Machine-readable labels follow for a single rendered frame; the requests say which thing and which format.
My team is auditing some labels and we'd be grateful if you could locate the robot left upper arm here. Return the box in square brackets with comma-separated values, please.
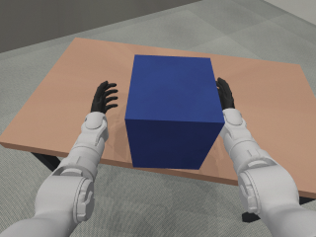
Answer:
[0, 175, 95, 237]

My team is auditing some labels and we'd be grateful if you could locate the table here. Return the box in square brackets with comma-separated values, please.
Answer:
[0, 38, 316, 223]

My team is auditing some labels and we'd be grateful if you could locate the left robot hand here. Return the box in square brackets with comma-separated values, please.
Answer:
[90, 81, 119, 114]

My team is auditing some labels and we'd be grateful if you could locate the robot right forearm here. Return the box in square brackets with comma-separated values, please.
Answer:
[219, 108, 299, 202]

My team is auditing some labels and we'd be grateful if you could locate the right robot hand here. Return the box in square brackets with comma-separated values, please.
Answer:
[215, 77, 235, 110]

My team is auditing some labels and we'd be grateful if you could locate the robot right upper arm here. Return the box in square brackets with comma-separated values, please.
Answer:
[237, 165, 316, 237]

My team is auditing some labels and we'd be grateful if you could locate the carton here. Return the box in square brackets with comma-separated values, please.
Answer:
[124, 54, 225, 170]

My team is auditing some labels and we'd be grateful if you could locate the robot left forearm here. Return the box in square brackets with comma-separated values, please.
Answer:
[34, 112, 109, 214]

